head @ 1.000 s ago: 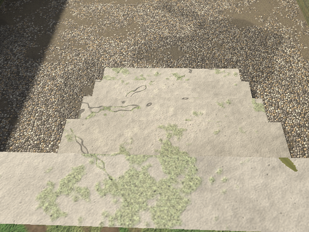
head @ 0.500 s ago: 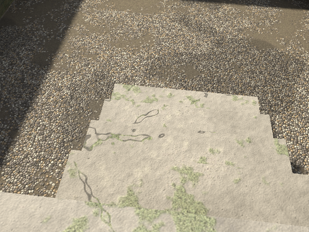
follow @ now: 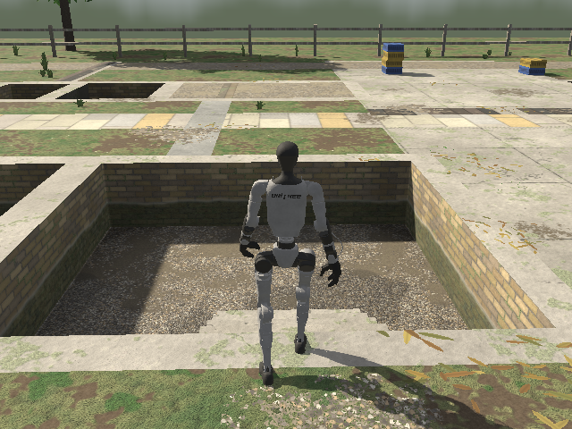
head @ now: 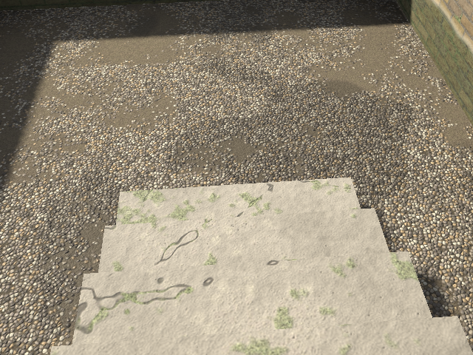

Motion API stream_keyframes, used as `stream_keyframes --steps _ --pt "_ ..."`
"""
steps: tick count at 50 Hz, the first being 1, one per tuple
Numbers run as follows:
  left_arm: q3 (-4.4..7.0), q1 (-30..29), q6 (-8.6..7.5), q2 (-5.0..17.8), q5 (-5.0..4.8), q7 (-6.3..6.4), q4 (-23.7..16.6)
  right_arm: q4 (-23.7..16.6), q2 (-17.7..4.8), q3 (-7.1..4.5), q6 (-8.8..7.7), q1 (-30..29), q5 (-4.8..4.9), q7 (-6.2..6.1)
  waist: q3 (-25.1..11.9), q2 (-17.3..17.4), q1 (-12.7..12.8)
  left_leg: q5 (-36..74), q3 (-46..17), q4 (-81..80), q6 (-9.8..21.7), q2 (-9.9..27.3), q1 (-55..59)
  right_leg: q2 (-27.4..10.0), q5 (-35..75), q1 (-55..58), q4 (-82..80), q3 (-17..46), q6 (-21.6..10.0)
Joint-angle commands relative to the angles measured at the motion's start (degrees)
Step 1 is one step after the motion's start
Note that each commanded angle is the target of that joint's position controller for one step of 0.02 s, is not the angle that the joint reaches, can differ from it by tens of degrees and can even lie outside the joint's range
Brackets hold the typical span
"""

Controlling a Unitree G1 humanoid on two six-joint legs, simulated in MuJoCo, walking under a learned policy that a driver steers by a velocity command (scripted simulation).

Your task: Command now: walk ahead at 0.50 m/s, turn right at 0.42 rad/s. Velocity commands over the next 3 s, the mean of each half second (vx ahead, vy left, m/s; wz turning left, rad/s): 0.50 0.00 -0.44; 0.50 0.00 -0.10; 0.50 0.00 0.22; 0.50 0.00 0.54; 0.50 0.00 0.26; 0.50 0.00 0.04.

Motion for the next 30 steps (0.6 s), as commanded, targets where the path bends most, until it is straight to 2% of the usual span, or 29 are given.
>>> stream_keyframes --steps 1,2,3,4,5,6,7,8,9,10,11,12,13,14,15,16,17,19,21,22,23,24,25,27,29,30 --pt "5.48 19.65 -0.41 17.8 -0.78 0.51 0.53 -4.71 -2.03 0.55 -1.33 4.27 -2.12 -0.03 -13.55 -12.35 5.77 8.35 -2.11 45.57 0.29 -0.44 -32.59 -14.1 3.27 43.55 -6.85 31.4 -15.0" --pt "4.02 21.15 -0.88 13.72 -0.94 -0.1 0.09 -5.17 -3.58 0.38 -3.47 3.75 -0.41 1.18 -18.45 -13.81 6.81 -6.09 -12.67 54.46 0.8 -3.87 -43.75 -18.46 -7.19 48.81 -16.45 48.92 -19.75" --pt "3.09 18.97 -0.86 9.99 -0.46 0.03 -0.4 -7.03 -8.58 -1.19 -4.65 -2.33 2.02 1.51 -10.93 -9.67 7.54 -1.88 -15.21 55.9 2.06 -0.29 -48.03 -16.23 -5.47 43.49 -17.37 41.72 -16.62" --pt "2.71 14.61 -0.73 9.0 -0.01 0.23 -1.98 -8.63 -9.63 -1.47 -4.88 -6.26 2.09 1.18 -6.18 -4.13 6.37 2.67 -14.68 53.66 2.33 1.92 -46.8 -14.54 -0.64 35.21 -17.61 34.62 -14.68" --pt "2.27 11.22 -0.75 8.19 0.51 0.27 -3.18 -8.79 -9.39 -1.81 -4.45 -7.16 0.99 0.5 -3.73 0.8 4.3 5.71 -14.61 49.86 1.85 3.85 -43.44 -13.02 5.59 27.23 -17.96 29.68 -13.48" --pt "1.95 9.51 -0.96 7.33 0.87 0.45 -4.03 -9.06 -8.87 -2.08 -3.54 -6.55 0.09 0.07 -4.03 1.5 2.6 7.75 -15.08 46.06 1.36 5.54 -39.25 -11.22 8.21 22.62 -18.3 26.79 -12.62" --pt "1.69 9.24 -1.08 6.87 0.68 0.69 -4.35 -9.63 -8.71 -2.42 -2.73 -5.94 0.12 -0.19 -3.95 2.11 1.55 8.72 -15.39 42.57 1.15 6.06 -36.88 -9.92 6.94 19.84 -19.07 25.56 -12.37" --pt "1.47 10.08 -1.34 6.55 0.21 0.85 -4.24 -10.09 -7.86 -2.67 -2.0 -6.22 0.26 -0.43 -3.24 2.07 0.73 9.1 -15.52 38.58 0.47 6.36 -36.38 -9.22 5.9 18.14 -19.2 24.77 -12.17" --pt "1.56 11.29 -1.16 7.07 0.14 1.47 -4.24 -11.37 -7.37 -2.66 -1.44 -8.26 -0.21 -0.56 -2.67 1.31 1.04 9.25 -14.88 34.06 -0.05 6.27 -37.24 -8.71 6.86 17.59 -19.43 24.01 -11.76" --pt "1.91 12.73 -0.91 8.52 -0.07 2.11 -4.3 -12.35 -7.03 -2.57 -1.03 -9.79 -0.26 -0.6 -1.99 0.32 1.48 11.84 -14.85 30.66 -0.56 5.95 -38.88 -8.42 8.99 17.22 -19.17 23.75 -11.86" --pt "2.52 13.94 -0.42 9.92 0.43 2.72 -4.03 -12.97 -5.12 -1.8 -0.9 -10.81 -1.14 -0.47 -2.92 -0.4 1.81 15.57 -13.58 28.81 -1.42 5.15 -37.6 -7.5 14.03 15.8 -17.67 22.0 -11.71" --pt "2.88 15.57 -0.15 10.87 1.28 3.03 -4.3 -11.98 -4.5 -1.7 -1.3 -7.45 -1.5 0.75 -5.54 -0.28 1.43 23.34 -13.93 32.51 -0.87 5.01 -37.74 -7.62 15.03 16.74 -14.8 22.82 -12.12" --pt "2.7 15.87 0.12 10.34 1.19 3.24 -4.79 -12.21 -5.43 -1.89 -1.51 -7.69 -1.28 1.38 -5.41 -0.14 1.48 25.77 -14.33 32.77 -0.62 5.08 -39.69 -7.44 13.88 16.26 -13.83 23.35 -11.92" --pt "2.62 18.2 -0.04 10.78 0.6 3.4 -4.78 -13.61 -6.92 -2.56 -1.53 -10.56 -0.42 1.48 -3.84 -1.23 2.4 28.55 -15.08 30.99 -0.18 4.96 -44.16 -6.48 6.94 17.41 -14.37 24.13 -11.53" --pt "2.32 22.41 -0.5 9.33 0.05 4.27 -2.87 -15.47 -8.27 -2.92 -2.19 -14.51 0.6 1.89 -2.35 -3.26 3.82 29.84 -18.77 28.14 0.48 6.25 -50.49 -7.5 0.19 22.83 -13.25 28.15 -10.46" --pt "1.87 24.37 -0.83 8.52 -0.48 4.74 -2.05 -16.6 -9.07 -3.05 -2.7 -16.67 0.73 2.2 -0.83 -2.99 4.18 30.34 -19.52 24.64 0.9 6.18 -54.84 -8.24 -1.5 25.66 -12.48 29.4 -9.99" --pt "1.47 24.39 -0.77 7.8 -0.81 5.72 -1.65 -17.72 -8.38 -2.73 -2.93 -19.08 -0.33 2.7 1.53 -3.56 4.04 37.35 -18.09 17.49 0.37 5.54 -52.16 -5.91 -6.27 20.18 -11.31 25.92 -9.45" --pt "1.23 23.4 -0.66 7.91 -0.13 6.33 -2.01 -17.77 -5.67 -1.87 -3.41 -19.29 -1.6 3.66 1.74 -4.01 4.73 48.1 -16.85 14.05 0.74 4.34 -45.32 -4.07 -10.41 13.09 -7.33 24.12 -8.72" --pt "0.91 21.76 -0.42 8.34 0.3 6.35 -3.0 -18.5 -4.34 -1.18 -3.69 -18.99 -2.14 4.52 1.21 -3.62 4.56 55.21 -14.91 13.62 1.75 2.44 -38.18 -2.34 -12.96 4.99 -2.7 22.44 -7.9" --pt "0.75 22.02 -0.32 8.28 0.31 6.34 -3.31 -18.99 -4.22 -1.01 -3.58 -18.34 -2.07 4.85 0.77 -4.09 4.4 55.58 -14.88 13.99 2.15 1.85 -37.26 -2.29 -12.99 4.03 -0.27 23.25 -7.78" --pt "0.67 22.42 0.07 8.38 0.09 6.4 -3.22 -19.74 -4.38 -0.82 -3.57 -18.81 -2.15 5.18 1.15 -2.82 4.83 55.57 -14.43 12.0 2.55 1.22 -36.05 -1.7 -13.81 3.1 3.01 22.51 -7.09" --pt "0.41 23.72 0.49 8.35 0.21 6.38 -3.01 -20.84 -3.7 -0.48 -3.43 -19.54 -2.03 5.75 1.37 -3.13 5.87 53.93 -13.69 9.96 2.76 0.38 -35.23 -1.23 -13.33 3.47 5.25 22.18 -6.66" --pt "0.53 24.08 1.21 8.36 -0.16 6.41 -3.01 -21.61 -2.92 0.05 -3.59 -20.53 -1.51 6.09 1.52 -3.48 6.82 52.24 -13.29 7.34 2.44 0.04 -34.01 -0.87 -13.11 4.01 7.51 22.2 -6.4" --pt "0.49 24.53 2.52 8.52 -0.57 7.38 -2.71 -22.58 -3.56 0.11 -3.48 -20.13 -0.76 6.44 1.74 -4.74 7.36 51.4 -15.35 2.86 1.6 1.72 -33.95 -1.14 -13.01 8.28 13.42 23.88 -5.62" --pt "0.02 24.37 3.38 7.09 -1.23 8.17 -2.35 -21.36 -5.35 -0.65 -2.81 -16.14 -0.28 5.42 2.34 -6.24 7.03 51.66 -16.47 -5.16 1.2 5.14 -32.69 -1.3 -7.2 14.56 21.59 24.47 -4.57" --pt "0.03 24.31 3.52 6.99 -1.34 8.0 -1.52 -19.17 -6.18 -1.25 -2.62 -11.3 0.05 4.92 1.51 -5.69 5.11 49.61 -15.65 -6.75 1.98 6.0 -28.09 -1.37 -2.87 15.01 28.24 24.73 -4.01"
Next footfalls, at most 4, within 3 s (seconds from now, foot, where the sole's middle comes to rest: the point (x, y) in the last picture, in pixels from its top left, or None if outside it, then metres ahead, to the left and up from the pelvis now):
0.64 left None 0.49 0.11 -0.93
1.28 right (313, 296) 0.82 -0.28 -1.11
1.92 left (240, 248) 1.15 -0.02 -1.28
2.54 right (278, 203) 1.53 -0.25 -1.46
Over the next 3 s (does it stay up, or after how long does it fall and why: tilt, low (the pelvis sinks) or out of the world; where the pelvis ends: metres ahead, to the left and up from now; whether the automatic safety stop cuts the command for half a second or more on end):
stays up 1.61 -0.15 -0.70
